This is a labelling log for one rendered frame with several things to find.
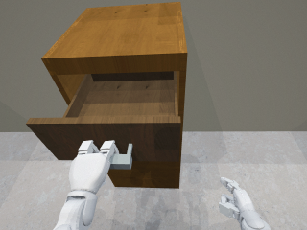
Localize cabinet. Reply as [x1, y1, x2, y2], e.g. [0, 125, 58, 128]
[41, 2, 188, 189]

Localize right robot forearm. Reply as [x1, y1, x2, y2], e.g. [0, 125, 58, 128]
[239, 210, 271, 230]

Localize robot left hand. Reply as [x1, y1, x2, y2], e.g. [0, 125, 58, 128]
[68, 140, 120, 195]

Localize robot right hand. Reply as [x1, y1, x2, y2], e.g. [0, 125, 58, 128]
[219, 177, 256, 222]

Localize drawer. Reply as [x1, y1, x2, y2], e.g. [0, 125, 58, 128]
[26, 71, 181, 162]

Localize left robot forearm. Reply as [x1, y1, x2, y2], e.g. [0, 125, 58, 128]
[53, 190, 98, 230]

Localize handle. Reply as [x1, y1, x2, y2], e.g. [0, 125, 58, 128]
[109, 144, 133, 170]

